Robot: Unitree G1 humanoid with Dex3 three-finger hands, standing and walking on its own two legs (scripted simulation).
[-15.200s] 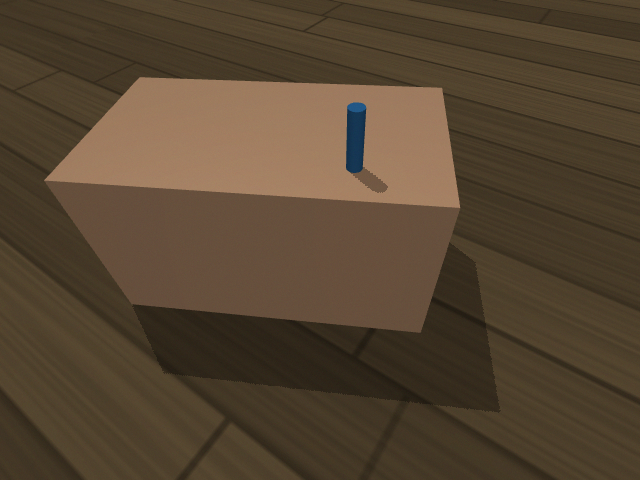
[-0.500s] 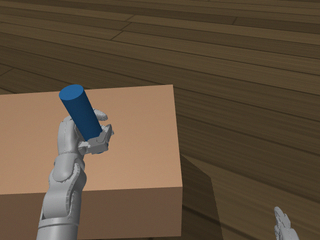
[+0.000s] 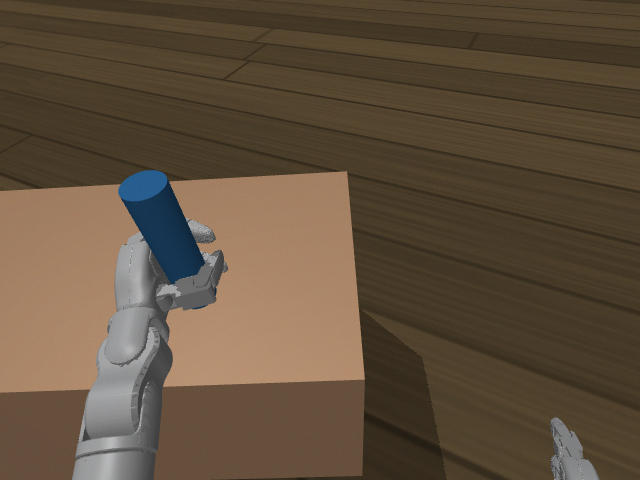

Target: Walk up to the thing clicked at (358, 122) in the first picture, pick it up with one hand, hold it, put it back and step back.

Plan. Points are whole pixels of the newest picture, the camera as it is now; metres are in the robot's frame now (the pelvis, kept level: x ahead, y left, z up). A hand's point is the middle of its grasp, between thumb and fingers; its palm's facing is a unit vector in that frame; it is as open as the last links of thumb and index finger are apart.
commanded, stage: hold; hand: left
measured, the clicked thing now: (175, 247) +0.33 +0.19 +0.17
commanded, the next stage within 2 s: crouch in 1.54 s
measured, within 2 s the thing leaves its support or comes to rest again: neither
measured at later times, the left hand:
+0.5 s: hand (198, 258) +0.34 +0.17 +0.15, palm faces +0.20 -0.98 +0.00, open 5.6 cm
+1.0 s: hand (200, 259) +0.34 +0.17 +0.15, palm faces +0.19 -0.98 +0.01, open 5.6 cm
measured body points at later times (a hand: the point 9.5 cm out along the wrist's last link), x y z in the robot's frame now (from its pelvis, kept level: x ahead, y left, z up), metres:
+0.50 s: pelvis +0.00 +0.00 +0.00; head +0.00 -0.02 +0.45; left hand +0.32 +0.22 +0.15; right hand +0.16 -0.26 -0.08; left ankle +0.01 +0.13 -0.73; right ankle -0.03 -0.12 -0.73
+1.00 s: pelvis +0.00 +0.00 +0.00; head +0.00 -0.02 +0.45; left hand +0.32 +0.22 +0.15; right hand +0.16 -0.26 -0.08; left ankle +0.01 +0.13 -0.73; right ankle -0.03 -0.12 -0.73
